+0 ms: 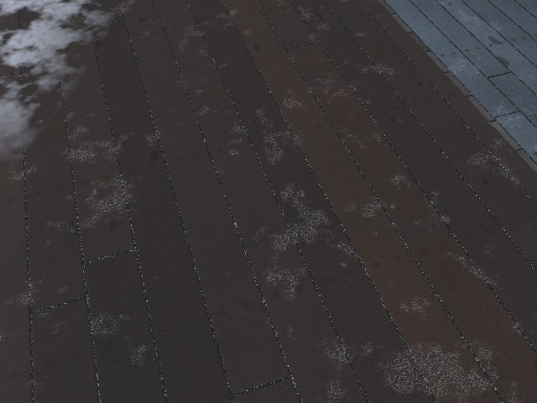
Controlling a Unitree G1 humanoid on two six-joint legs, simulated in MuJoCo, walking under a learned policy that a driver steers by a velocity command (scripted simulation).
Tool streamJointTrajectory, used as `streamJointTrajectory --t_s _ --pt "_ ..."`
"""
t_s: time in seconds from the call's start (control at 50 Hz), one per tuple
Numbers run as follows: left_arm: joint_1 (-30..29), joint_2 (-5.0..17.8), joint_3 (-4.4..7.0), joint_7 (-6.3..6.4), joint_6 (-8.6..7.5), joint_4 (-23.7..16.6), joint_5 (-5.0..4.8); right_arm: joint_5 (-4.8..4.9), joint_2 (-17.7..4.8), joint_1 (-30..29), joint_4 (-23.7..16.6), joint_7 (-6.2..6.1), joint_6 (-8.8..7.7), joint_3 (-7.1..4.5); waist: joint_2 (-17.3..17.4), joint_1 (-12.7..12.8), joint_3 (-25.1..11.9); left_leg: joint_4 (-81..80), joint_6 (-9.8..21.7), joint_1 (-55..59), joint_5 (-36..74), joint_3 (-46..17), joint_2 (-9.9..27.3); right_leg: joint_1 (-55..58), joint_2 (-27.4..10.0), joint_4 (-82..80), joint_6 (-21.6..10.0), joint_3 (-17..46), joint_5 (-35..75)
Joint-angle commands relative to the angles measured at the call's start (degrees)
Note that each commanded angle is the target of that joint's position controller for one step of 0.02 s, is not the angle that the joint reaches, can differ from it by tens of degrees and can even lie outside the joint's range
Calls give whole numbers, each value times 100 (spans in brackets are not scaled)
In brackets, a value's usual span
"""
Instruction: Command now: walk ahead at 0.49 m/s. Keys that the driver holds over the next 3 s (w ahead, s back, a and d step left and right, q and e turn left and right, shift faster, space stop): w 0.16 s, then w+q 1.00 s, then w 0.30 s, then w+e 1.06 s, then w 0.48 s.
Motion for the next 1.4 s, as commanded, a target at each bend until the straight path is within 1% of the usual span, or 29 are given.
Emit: streamJointTrajectory --t_s 0.02,0.1,0.18,0.28,0.34,0.38,0.4,0.42,0.44,0.46,0.48,0.52,0.56,0.62,0.72,0.82,0.86,0.88,0.9,0.92,0.94,0.96,0.98,1.02,1.08,1.2,1.32,1.36,1.4 --pt "-36 515 67 37 -125 -171 7 -18 -252 518 -184 -40 103 -111 -477 -272 -183 -410 -41 -503 297 -209 481 235 -1598 -1628 -1057 1597 367" --pt "409 789 121 209 -73 -55 -4 -125 -326 -487 -550 -22 113 -139 -383 -60 85 -1807 -246 -1247 1531 -102 509 482 -1543 -1825 -994 1268 541" --pt "795 902 131 271 -23 42 -67 -77 -203 -1305 -760 74 56 -68 -443 207 151 -3203 -250 -974 2478 215 205 756 -1370 -1812 -761 772 678" --pt "1191 933 175 296 83 265 -71 5 -267 -1935 -1092 268 54 -18 -442 375 285 -3732 12 -1310 2058 189 76 1948 -1821 -1461 -624 502 902" --pt "951 1090 236 329 180 181 -65 -3 -489 -1647 -1184 371 47 -101 -623 80 -13 -3809 306 -660 1278 454 -250 2335 -1919 -662 -415 220 2767" --pt "812 1023 198 379 271 34 -12 -16 -942 -110 -780 347 76 -381 -530 -647 -941 -3954 594 1501 1400 657 -684 1780 -1522 1376 -103 -257 4042" --pt "1056 789 82 392 222 -162 127 -35 -1534 813 -646 282 118 -563 382 -797 -1662 -3834 1136 3484 1503 -1097 461 40 -1138 3426 172 -418 2189" --pt "1406 171 -124 280 18 -224 80 10 -1637 921 -649 298 124 -562 1523 -479 -2284 -5035 2082 5027 99 -4230 1565 -2136 48 5228 472 182 -2066" --pt "953 799 20 197 -204 -270 -107 -42 -1156 872 -673 306 118 -409 838 -671 -2102 -5378 1755 4950 -333 -4188 1417 -2777 -321 5648 233 1077 -2148" --pt "355 984 65 172 -308 -489 -259 -86 -953 474 -793 283 101 -355 535 -622 -1345 -5371 1485 4218 101 -3296 1204 -3021 -573 5555 101 997 -1698" --pt "108 922 67 217 -326 -520 -180 -127 -829 46 -911 302 82 -299 -179 -406 -809 -5493 1345 3249 879 -2583 961 -2801 -812 5123 93 932 -1261" --pt "177 903 142 295 -215 -555 -6 -176 -655 -351 -1083 284 55 -243 -123 -32 -577 -5637 1275 2147 2002 -1899 637 -2016 -1097 4354 205 975 -946" --pt "209 738 151 325 -81 -609 34 -132 -728 -315 -1102 229 62 -265 -4 89 -517 -5832 1305 1681 2024 -1612 471 -1792 -1086 3856 373 891 -790" --pt "-419 665 152 367 2 -891 82 -77 -944 85 -1054 93 65 -330 38 -66 -261 -5937 1273 1486 2154 -1379 366 -2084 -946 2735 630 815 54" --pt "-1409 508 86 277 -78 -1250 -1 -40 -959 489 -984 -6 138 -343 300 -412 -127 -5822 901 1344 1459 -1263 102 -1556 -533 924 627 760 1425" --pt "-1647 787 137 157 -198 -1480 -55 -9 -948 679 -946 -69 239 -367 379 -390 -137 -5144 801 2072 1437 -1946 400 -1282 -428 304 502 970 936" --pt "-1176 934 200 155 -258 -1392 -64 -33 -940 554 -1032 -87 289 -377 541 -118 -288 -4707 706 2151 1827 -2124 370 -627 -383 123 340 866 513" --pt "-566 1104 287 188 -284 -1249 -14 -52 -786 462 -1121 -72 293 -320 485 179 -683 -4071 553 1973 2153 -1979 69 331 -490 20 154 869 527" --pt "352 1408 373 234 -288 -1151 65 -133 -507 381 -1270 -39 276 -206 33 585 -1485 -2580 351 1248 1597 -1534 -300 1850 -1346 229 -197 1604 317" --pt "969 1831 496 241 -185 -976 96 28 -119 1214 -1398 -24 211 -94 -1837 291 -2276 -722 -62 -891 -1005 -760 -1125 3925 -2658 -73 -1101 4055 -643" --pt "896 1340 382 204 -148 -1026 -29 88 -633 1292 -1321 -42 198 -154 -1746 319 -2072 184 -94 -1692 -1576 -874 -687 3829 -2849 -413 -1072 4848 -1688" --pt "607 940 275 213 -118 -1136 -41 75 -1014 749 -1367 -41 227 -259 -1072 432 -1291 439 -120 -1905 -1072 -848 -453 3091 -2604 -527 -807 3996 -1714" --pt "285 847 228 215 -78 -1185 3 25 -998 415 -1440 -54 263 -275 -599 339 -801 358 -164 -1725 -622 -632 -229 2297 -2360 -643 -640 3202 -1078" --pt "-12 682 166 210 -58 -1125 78 -29 -808 227 -1557 -7 302 -302 -695 84 -334 -82 -167 -1327 -140 -578 94 1287 -1986 -960 -546 2262 -169" --pt "-12 769 217 197 -122 -1005 27 19 -515 172 -1696 45 406 -260 -779 0 -212 -410 -208 -1249 167 -391 251 932 -1853 -1337 -647 1464 399" --pt "192 1027 289 226 -78 -830 -1 -22 -355 -550 -2017 155 356 -178 -510 166 -95 -2056 -233 -1301 1637 -202 200 1119 -1720 -1482 -611 335 1353" --pt "817 1281 311 204 102 -503 -163 -22 -304 -1585 -2425 327 271 -89 -514 424 267 -3436 -12 -1116 1474 274 -91 1823 -1981 -1320 -552 101 1593" --pt "819 1404 331 223 178 -428 -205 -47 -453 -1521 -2481 357 264 -143 -678 223 148 -3673 171 -730 964 440 -282 2112 -2080 -894 -467 30 2754" --pt "699 1465 314 270 245 -391 -224 -87 -815 -372 -2170 325 273 -354 -743 -520 -605 -4158 456 1090 1241 722 -678 1912 -1854 546 -236 -326 4315"
Next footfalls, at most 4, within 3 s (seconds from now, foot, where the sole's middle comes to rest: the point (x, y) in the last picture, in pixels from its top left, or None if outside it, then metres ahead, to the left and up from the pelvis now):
0.38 left None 0.40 0.16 -0.77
0.90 right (278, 311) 0.72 0.02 -0.77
1.42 left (147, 276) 0.83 0.40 -0.77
1.96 right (180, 176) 1.21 0.35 -0.77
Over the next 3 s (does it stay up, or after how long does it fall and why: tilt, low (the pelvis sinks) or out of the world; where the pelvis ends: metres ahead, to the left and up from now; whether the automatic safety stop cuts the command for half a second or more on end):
stays up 1.57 0.46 -0.01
